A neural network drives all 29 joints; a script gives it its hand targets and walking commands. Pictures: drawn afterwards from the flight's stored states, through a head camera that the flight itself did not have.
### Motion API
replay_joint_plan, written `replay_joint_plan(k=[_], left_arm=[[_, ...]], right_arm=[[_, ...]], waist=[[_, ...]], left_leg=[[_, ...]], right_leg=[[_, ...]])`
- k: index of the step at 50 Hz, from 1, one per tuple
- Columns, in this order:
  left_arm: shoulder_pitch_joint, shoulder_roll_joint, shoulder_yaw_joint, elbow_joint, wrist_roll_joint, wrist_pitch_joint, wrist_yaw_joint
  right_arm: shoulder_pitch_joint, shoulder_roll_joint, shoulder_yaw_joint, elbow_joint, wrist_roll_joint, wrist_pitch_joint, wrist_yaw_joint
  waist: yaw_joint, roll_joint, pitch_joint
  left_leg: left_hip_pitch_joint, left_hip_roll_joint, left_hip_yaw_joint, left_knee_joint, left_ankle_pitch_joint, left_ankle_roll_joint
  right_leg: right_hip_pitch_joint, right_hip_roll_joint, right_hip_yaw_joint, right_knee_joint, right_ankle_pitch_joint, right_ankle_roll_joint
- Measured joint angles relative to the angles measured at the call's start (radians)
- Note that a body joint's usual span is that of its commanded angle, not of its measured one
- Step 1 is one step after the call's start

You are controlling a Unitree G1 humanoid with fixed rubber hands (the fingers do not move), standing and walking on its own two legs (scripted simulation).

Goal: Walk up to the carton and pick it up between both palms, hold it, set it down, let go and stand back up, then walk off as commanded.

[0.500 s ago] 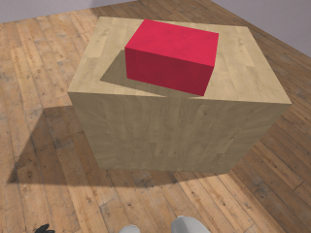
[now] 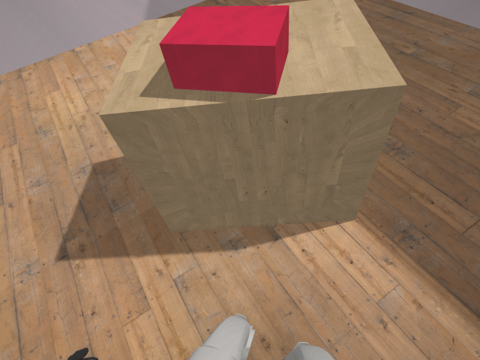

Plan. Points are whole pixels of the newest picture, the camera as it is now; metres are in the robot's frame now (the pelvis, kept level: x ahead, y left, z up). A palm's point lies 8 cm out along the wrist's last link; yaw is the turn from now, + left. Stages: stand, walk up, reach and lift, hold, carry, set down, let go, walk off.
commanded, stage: walk off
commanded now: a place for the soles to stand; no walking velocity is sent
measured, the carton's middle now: (230, 48) +0.93 +0.11 +0.04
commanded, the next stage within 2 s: stand in 1.36 s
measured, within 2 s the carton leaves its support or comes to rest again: neither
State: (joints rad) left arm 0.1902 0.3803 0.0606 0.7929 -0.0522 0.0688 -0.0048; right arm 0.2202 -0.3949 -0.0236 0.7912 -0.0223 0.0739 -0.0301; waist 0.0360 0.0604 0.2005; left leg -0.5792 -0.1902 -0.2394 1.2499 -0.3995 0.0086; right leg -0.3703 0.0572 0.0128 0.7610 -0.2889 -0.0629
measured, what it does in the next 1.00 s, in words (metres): walks backwards: left foot, then right foot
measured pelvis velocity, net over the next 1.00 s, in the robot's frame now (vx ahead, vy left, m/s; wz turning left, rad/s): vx -0.17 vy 0.03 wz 0.07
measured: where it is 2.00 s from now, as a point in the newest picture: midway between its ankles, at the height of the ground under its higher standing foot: outside the picture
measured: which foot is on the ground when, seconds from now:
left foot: up 0.00-0.32, down 0.34-0.60, up 0.62-0.98, down 1.00-1.00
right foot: down 0.00-0.34, up 0.36-0.58, down 0.60-1.00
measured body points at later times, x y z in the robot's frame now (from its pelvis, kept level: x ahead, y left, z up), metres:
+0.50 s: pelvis -0.15 -0.03 +0.03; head -0.19 -0.05 +0.48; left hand -0.05 +0.30 -0.05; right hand -0.12 -0.34 -0.10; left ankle -0.09 +0.07 -0.70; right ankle -0.20 -0.11 -0.58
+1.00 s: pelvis -0.17 +0.03 +0.00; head -0.18 +0.01 +0.45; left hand -0.16 +0.38 -0.08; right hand -0.09 -0.27 -0.13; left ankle -0.09 +0.17 -0.71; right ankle -0.24 -0.14 -0.71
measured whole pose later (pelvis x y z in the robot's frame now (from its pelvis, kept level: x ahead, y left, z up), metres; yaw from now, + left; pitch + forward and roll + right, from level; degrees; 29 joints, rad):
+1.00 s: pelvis -0.17 +0.03 +0.00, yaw +4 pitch -2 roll -3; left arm 0.39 0.42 0.08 0.87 -0.05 -0.05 0.02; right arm 0.36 -0.43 -0.03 0.77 -0.06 0.06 0.08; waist -0.01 0.13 0.00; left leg -0.47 0.02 -0.12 0.75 -0.29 0.07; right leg -0.13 -0.04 -0.03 0.64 -0.48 0.01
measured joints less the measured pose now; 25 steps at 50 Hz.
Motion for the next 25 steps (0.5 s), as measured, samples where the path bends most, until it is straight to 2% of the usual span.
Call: replay_joint_plan(k=[3, 7, 11, 13, 16, 17, 18, 20, 22, 24, 25], left_arm=[[0.0, 0.0, 0.0, -0.005, 0.0, -0.015, 0.004], [0.0, -0.001, 0.0, -0.01, 0.0, -0.04, 0.006], [0.0, -0.001, 0.001, -0.009, 0.0, -0.049, 0.006], [0.0, -0.001, 0.004, -0.009, 0.002, -0.049, 0.006], [0.0, -0.001, 0.007, -0.008, 0.006, -0.04, 0.006], [-0.001, 0.001, 0.008, -0.007, 0.006, -0.035, 0.009], [-0.001, 0.003, 0.013, -0.004, 0.006, -0.032, 0.012], [0.004, -0.001, 0.015, 0.019, 0.006, -0.028, 0.021], [0.019, -0.01, 0.015, 0.036, 0.006, -0.027, 0.023], [0.06, -0.013, 0.014, 0.037, 0.006, -0.034, 0.023], [0.079, -0.012, 0.014, 0.036, 0.006, -0.04, 0.022]], right_arm=[[0.018, -0.004, 0.0, 0.0, 0.0, 0.0, 0.004], [0.059, -0.015, 0.0, -0.001, 0.0, 0.0, 0.016], [0.108, -0.018, 0.0, 0.01, 0.0, 0.0, 0.028], [0.135, -0.018, 0.0, 0.012, 0.0, 0.0, 0.034], [0.181, -0.02, 0.0, 0.013, 0.0, 0.0, 0.043], [0.194, -0.021, -0.002, 0.013, 0.0, 0.0, 0.046], [0.199, -0.021, -0.002, 0.014, -0.003, 0.001, 0.047], [0.202, -0.021, -0.002, 0.021, -0.016, 0.016, 0.047], [0.202, -0.021, -0.002, 0.028, -0.018, 0.024, 0.047], [0.191, -0.02, -0.002, 0.027, -0.024, 0.022, 0.047], [0.179, -0.02, -0.002, 0.026, -0.029, 0.015, 0.049]], waist=[[-0.001, 0.011, -0.035], [-0.003, 0.019, -0.075], [-0.005, 0.013, -0.118], [-0.008, 0.002, -0.135], [-0.03, -0.013, -0.15], [-0.045, -0.015, -0.149], [-0.064, -0.026, -0.137], [-0.087, -0.023, -0.123], [-0.089, -0.006, -0.151], [-0.086, 0.012, -0.217], [-0.084, 0.019, -0.237]], left_leg=[[0.065, -0.014, 0.0, 0.05, -0.001, 0.0], [0.152, 0.015, 0.018, 0.0, -0.002, 0.0], [0.235, 0.064, 0.073, -0.228, -0.064, 0.0], [0.285, 0.081, 0.125, -0.37, -0.101, 0.0], [0.387, 0.101, 0.245, -0.6, -0.114, -0.001], [0.419, 0.104, 0.27, -0.675, -0.085, 0.012], [0.416, 0.104, 0.275, -0.687, -0.009, 0.036], [0.409, 0.123, 0.275, -0.667, 0.072, 0.062], [0.396, 0.147, 0.266, -0.68, 0.078, 0.067], [0.34, 0.165, 0.257, -0.705, 0.078, 0.067], [0.316, 0.17, 0.254, -0.716, 0.079, 0.067]], right_leg=[[-0.001, 0.0, -0.001, -0.048, 0.031, 0.0], [-0.002, 0.0, -0.002, -0.098, 0.032, 0.0], [-0.003, -0.001, -0.003, -0.186, 0.046, 0.003], [-0.003, 0.0, -0.004, -0.234, 0.068, 0.014], [-0.004, 0.004, -0.018, -0.286, 0.082, 0.061], [-0.019, 0.011, -0.025, -0.263, 0.031, 0.082], [-0.056, 0.014, -0.025, -0.152, -0.073, 0.093], [-0.135, 0.051, -0.026, 0.234, -0.142, 0.095], [-0.15, 0.081, -0.024, 0.517, -0.143, 0.095], [-0.12, 0.082, -0.022, 0.617, -0.138, 0.095], [-0.075, 0.068, -0.02, 0.573, -0.143, 0.095]])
